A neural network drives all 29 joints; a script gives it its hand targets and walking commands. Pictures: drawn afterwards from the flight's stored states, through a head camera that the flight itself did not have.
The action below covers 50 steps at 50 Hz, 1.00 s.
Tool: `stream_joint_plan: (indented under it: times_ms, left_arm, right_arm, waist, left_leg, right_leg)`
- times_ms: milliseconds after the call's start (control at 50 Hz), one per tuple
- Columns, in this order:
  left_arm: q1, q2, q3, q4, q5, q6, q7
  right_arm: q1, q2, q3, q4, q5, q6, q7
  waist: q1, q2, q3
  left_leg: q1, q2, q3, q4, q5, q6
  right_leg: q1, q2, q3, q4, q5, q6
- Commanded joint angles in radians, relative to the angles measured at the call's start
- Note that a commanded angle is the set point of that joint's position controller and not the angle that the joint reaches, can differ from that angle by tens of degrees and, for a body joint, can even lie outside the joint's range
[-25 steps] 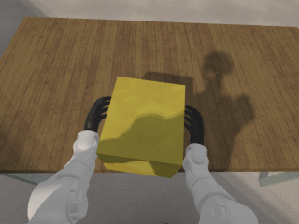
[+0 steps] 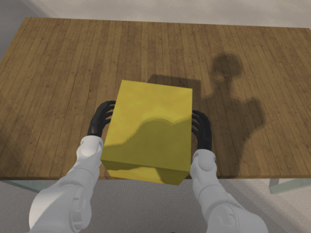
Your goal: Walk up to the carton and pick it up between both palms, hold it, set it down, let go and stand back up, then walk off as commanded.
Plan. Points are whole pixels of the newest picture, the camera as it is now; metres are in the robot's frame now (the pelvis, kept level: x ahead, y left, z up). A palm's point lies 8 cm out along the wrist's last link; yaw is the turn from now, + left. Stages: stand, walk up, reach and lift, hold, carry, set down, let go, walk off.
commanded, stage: reach and lift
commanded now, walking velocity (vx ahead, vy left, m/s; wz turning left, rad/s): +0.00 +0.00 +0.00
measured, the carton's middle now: (150, 133) +0.40 +0.02 -0.04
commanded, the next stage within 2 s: none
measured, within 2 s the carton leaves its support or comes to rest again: leaves its support in 0.28 s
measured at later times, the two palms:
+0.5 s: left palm (101, 128) +0.40 +0.15 -0.01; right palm (209, 142) +0.37 -0.14 -0.02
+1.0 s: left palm (101, 117) +0.40 +0.14 +0.05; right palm (219, 127) +0.38 -0.15 +0.05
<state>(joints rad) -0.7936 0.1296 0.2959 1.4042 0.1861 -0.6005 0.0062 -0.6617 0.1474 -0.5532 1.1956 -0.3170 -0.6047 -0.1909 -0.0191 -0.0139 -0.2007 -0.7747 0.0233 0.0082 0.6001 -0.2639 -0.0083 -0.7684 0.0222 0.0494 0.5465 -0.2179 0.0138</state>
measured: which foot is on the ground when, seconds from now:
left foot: down 0.00-1.00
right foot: down 0.00-1.00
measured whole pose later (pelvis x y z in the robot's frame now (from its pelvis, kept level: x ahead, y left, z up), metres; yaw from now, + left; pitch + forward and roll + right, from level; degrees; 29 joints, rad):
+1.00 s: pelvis -0.01 -0.01 +0.00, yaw +0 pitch +21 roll -1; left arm -0.79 0.12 -0.04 1.27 -0.12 -0.45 0.14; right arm -0.65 0.02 -0.18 1.00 -0.06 -0.32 -0.24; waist -0.02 -0.01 -0.26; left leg -0.71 0.03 0.01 0.60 -0.25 -0.01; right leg -0.71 0.03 0.05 0.55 -0.20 0.01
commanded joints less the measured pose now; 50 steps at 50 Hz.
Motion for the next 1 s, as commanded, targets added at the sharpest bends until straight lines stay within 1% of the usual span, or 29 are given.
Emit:
stream_joint_plan:
  times_ms: [0, 20, 40, 120, 140, 220, 240, 260, 340, 380, 400, 440, 480, 500, 540, 560, 600, 640, 660, 680, 720, 740, 760, 780, 840, 880, 940, 960, 980]
  left_arm:
    - [-0.478, -0.642, -0.218, 0.009, 0.106, -0.066, -0.066]
    - [-0.534, -0.638, -0.234, -0.033, 0.090, -0.074, -0.068]
    - [-0.528, -0.685, -0.271, -0.035, 0.072, -0.083, -0.063]
    - [-0.575, -0.662, -0.273, -0.075, 0.073, -0.113, -0.049]
    - [-0.567, -0.670, -0.264, -0.041, 0.072, -0.113, -0.048]
    - [-0.586, -0.686, -0.289, -0.076, 0.055, -0.131, -0.037]
    - [-0.572, -0.711, -0.329, -0.071, 0.043, -0.133, -0.034]
    - [-0.570, -0.690, -0.326, -0.102, 0.045, -0.132, -0.031]
    - [-0.528, -0.711, -0.322, -0.090, 0.026, -0.130, -0.027]
    - [-0.571, -0.689, -0.349, -0.093, 0.009, -0.138, -0.030]
    - [-0.545, -0.702, -0.341, -0.079, 0.001, -0.130, -0.025]
    - [-0.592, -0.708, -0.353, -0.066, -0.009, -0.130, -0.026]
    - [-0.607, -0.729, -0.362, -0.085, -0.002, -0.125, -0.028]
    - [-0.625, -0.725, -0.388, -0.097, -0.015, -0.120, -0.024]
    - [-0.540, -0.735, -0.400, -0.085, -0.031, -0.105, -0.022]
    - [-0.591, -0.753, -0.429, -0.130, -0.039, -0.107, -0.022]
    - [-0.610, -0.773, -0.457, -0.152, -0.056, -0.095, -0.019]
    - [-0.625, -0.770, -0.451, -0.149, -0.065, -0.095, -0.017]
    - [-0.581, -0.807, -0.487, -0.160, -0.084, -0.080, -0.016]
    - [-0.628, -0.802, -0.504, -0.180, -0.104, -0.084, -0.017]
    - [-0.662, -0.825, -0.538, -0.232, -0.126, -0.069, -0.011]
    - [-0.637, -0.849, -0.575, -0.251, -0.151, -0.056, -0.009]
    - [-0.635, -0.859, -0.576, -0.275, -0.159, -0.050, -0.001]
    - [-0.659, -0.873, -0.624, -0.319, -0.187, -0.043, 0.000]
    - [-0.719, -0.895, -0.664, -0.443, -0.221, -0.014, 0.006]
    - [-0.720, -0.879, -0.658, -0.554, -0.212, 0.021, 0.010]
    - [-0.745, -0.858, -0.624, -0.575, -0.175, 0.072, 0.000]
    - [-0.783, -0.878, -0.647, -0.591, -0.174, 0.085, -0.002]
    - [-0.762, -0.859, -0.618, -0.561, -0.154, 0.109, -0.010]
  right_arm:
    - [-0.420, 0.517, 0.319, 0.122, -0.204, -0.053, 0.178]
    - [-0.426, 0.541, 0.329, 0.122, -0.192, -0.053, 0.177]
    - [-0.471, 0.545, 0.362, 0.067, -0.189, -0.076, 0.174]
    - [-0.446, 0.548, 0.391, 0.119, -0.164, -0.095, 0.183]
    - [-0.486, 0.532, 0.388, 0.106, -0.177, -0.095, 0.181]
    - [-0.509, 0.534, 0.413, 0.087, -0.169, -0.110, 0.184]
    - [-0.518, 0.535, 0.425, 0.081, -0.175, -0.117, 0.178]
    - [-0.482, 0.521, 0.410, 0.101, -0.164, -0.108, 0.178]
    - [-0.489, 0.506, 0.442, 0.097, -0.144, -0.104, 0.179]
    - [-0.494, 0.520, 0.487, 0.078, -0.122, -0.109, 0.180]
    - [-0.495, 0.541, 0.523, 0.061, -0.094, -0.105, 0.179]
    - [-0.520, 0.528, 0.500, 0.062, -0.109, -0.099, 0.175]
    - [-0.526, 0.561, 0.518, 0.062, -0.088, -0.087, 0.167]
    - [-0.527, 0.542, 0.519, 0.056, -0.083, -0.080, 0.168]
    - [-0.538, 0.531, 0.565, 0.009, -0.057, -0.070, 0.169]
    - [-0.539, 0.540, 0.563, 0.007, -0.054, -0.071, 0.166]
    - [-0.537, 0.555, 0.585, -0.006, -0.037, -0.047, 0.164]
    - [-0.553, 0.609, 0.626, -0.047, -0.010, -0.017, 0.163]
    - [-0.556, 0.609, 0.656, -0.112, 0.000, -0.009, 0.158]
    - [-0.582, 0.601, 0.677, -0.126, 0.024, -0.003, 0.158]
    - [-0.578, 0.644, 0.729, -0.133, 0.058, 0.030, 0.151]
    - [-0.561, 0.648, 0.746, -0.167, 0.079, 0.045, 0.147]
    - [-0.568, 0.671, 0.790, -0.223, 0.109, 0.068, 0.151]
    - [-0.561, 0.672, 0.819, -0.234, 0.141, 0.084, 0.147]
    - [-0.559, 0.703, 0.867, -0.335, 0.188, 0.157, 0.132]
    - [-0.527, 0.710, 0.896, -0.357, 0.233, 0.209, 0.125]
    - [-0.562, 0.694, 0.897, -0.388, 0.262, 0.274, 0.122]
    - [-0.581, 0.673, 0.875, -0.392, 0.264, 0.283, 0.121]
    - [-0.595, 0.665, 0.851, -0.385, 0.252, 0.307, 0.123]
  waist:
    - [-0.026, 0.130, -0.596]
    - [-0.050, 0.135, -0.595]
    - [-0.042, 0.128, -0.675]
    - [-0.004, 0.168, -0.685]
    - [-0.020, 0.132, -0.664]
    - [-0.014, 0.123, -0.685]
    - [-0.027, 0.128, -0.763]
    - [-0.033, 0.165, -0.716]
    - [-0.010, 0.131, -0.697]
    - [-0.019, 0.124, -0.764]
    - [0.009, 0.135, -0.770]
    - [-0.020, 0.127, -0.790]
    - [-0.005, 0.126, -0.738]
    - [-0.030, 0.143, -0.763]
    - [-0.005, 0.113, -0.781]
    - [-0.022, 0.149, -0.804]
    - [-0.033, 0.153, -0.812]
    - [-0.011, 0.127, -0.813]
    - [-0.021, 0.127, -0.867]
    - [-0.025, 0.151, -0.877]
    - [-0.022, 0.128, -0.908]
    - [-0.045, 0.141, -0.922]
    - [-0.019, 0.164, -0.947]
    - [-0.053, 0.162, -0.932]
    - [-0.068, 0.166, -0.987]
    - [-0.072, 0.177, -0.888]
    - [-0.038, 0.167, -0.840]
    - [-0.065, 0.186, -0.827]
    - [-0.061, 0.164, -0.810]
  left_leg:
    - [0.510, 0.011, -0.004, 0.086, 0.641, -0.094]
    - [0.491, 0.012, -0.001, 0.093, 0.624, -0.092]
    - [0.505, 0.009, -0.006, 0.100, 0.658, -0.098]
    - [0.551, 0.017, 0.002, 0.100, 0.706, -0.097]
    - [0.528, 0.016, -0.001, 0.091, 0.680, -0.093]
    - [0.538, 0.017, 0.004, 0.079, 0.666, -0.094]
    - [0.546, 0.017, -0.005, 0.088, 0.736, -0.098]
    - [0.583, 0.014, -0.007, 0.091, 0.724, -0.103]
    - [0.569, 0.017, -0.014, 0.067, 0.698, -0.095]
    - [0.547, 0.005, -0.008, 0.082, 0.730, -0.087]
    - [0.543, 0.003, -0.003, 0.085, 0.722, -0.090]
    - [0.502, 0.004, -0.005, 0.082, 0.671, -0.085]
    - [0.489, -0.002, -0.005, 0.062, 0.628, -0.080]
    - [0.514, -0.003, -0.016, 0.071, 0.668, -0.093]
    - [0.531, 0.000, -0.008, 0.078, 0.701, -0.087]
    - [0.508, -0.004, -0.010, 0.087, 0.677, -0.092]
    - [0.515, -0.005, -0.015, 0.081, 0.644, -0.086]
    - [0.467, -0.014, -0.004, 0.083, 0.590, -0.069]
    - [0.472, -0.016, -0.009, 0.090, 0.634, -0.079]
    - [0.451, -0.025, -0.014, 0.091, 0.600, -0.076]
    - [0.463, -0.024, -0.013, 0.095, 0.617, -0.071]
    - [0.494, -0.028, -0.028, 0.100, 0.632, -0.076]
    - [0.481, -0.028, -0.024, 0.110, 0.648, -0.077]
    - [0.486, -0.033, -0.039, 0.123, 0.634, -0.085]
    - [0.483, -0.045, -0.039, 0.111, 0.601, -0.070]
    - [0.539, -0.052, -0.057, 0.106, 0.664, -0.079]
    - [0.546, -0.053, -0.049, 0.074, 0.587, -0.075]
    - [0.576, -0.053, -0.057, 0.060, 0.592, -0.085]
    - [0.564, -0.051, -0.046, 0.039, 0.524, -0.079]
  right_leg:
    - [0.322, 0.016, -0.130, -0.028, 0.416, -0.043]
    - [0.325, 0.016, -0.135, -0.018, 0.421, -0.034]
    - [0.329, 0.022, -0.133, -0.011, 0.467, -0.041]
    - [0.305, 0.022, -0.125, -0.031, 0.463, -0.037]
    - [0.335, 0.023, -0.131, -0.021, 0.473, -0.035]
    - [0.315, 0.032, -0.137, -0.027, 0.464, -0.030]
    - [0.333, 0.038, -0.132, -0.030, 0.520, -0.037]
    - [0.284, 0.038, -0.140, -0.036, 0.462, -0.038]
    - [0.285, 0.042, -0.132, -0.053, 0.435, -0.042]
    - [0.323, 0.052, -0.117, -0.030, 0.537, -0.037]
    - [0.331, 0.045, -0.112, -0.025, 0.548, -0.031]
    - [0.335, 0.045, -0.106, -0.020, 0.519, -0.029]
    - [0.358, 0.036, -0.092, -0.036, 0.498, -0.035]
    - [0.337, 0.046, -0.106, -0.026, 0.515, -0.035]
    - [0.326, 0.058, -0.115, -0.032, 0.543, -0.026]
    - [0.322, 0.053, -0.108, -0.017, 0.537, -0.034]
    - [0.337, 0.057, -0.109, -0.014, 0.508, -0.036]
    - [0.361, 0.050, -0.083, 0.001, 0.505, -0.024]
    - [0.382, 0.053, -0.090, 0.010, 0.581, -0.023]
    - [0.406, 0.049, -0.072, 0.011, 0.571, -0.023]
    - [0.419, 0.056, -0.072, 0.016, 0.588, -0.018]
    - [0.398, 0.062, -0.070, 0.021, 0.587, -0.022]
    - [0.391, 0.065, -0.075, 0.031, 0.581, -0.020]
    - [0.402, 0.063, -0.072, 0.036, 0.599, -0.017]
    - [0.442, 0.067, -0.051, 0.034, 0.600, -0.007]
    - [0.426, 0.069, -0.050, 0.021, 0.615, 0.000]
    - [0.469, 0.064, -0.041, -0.020, 0.508, -0.004]
    - [0.466, 0.059, -0.047, -0.032, 0.493, -0.012]
    - [0.472, 0.058, -0.043, -0.051, 0.441, -0.010]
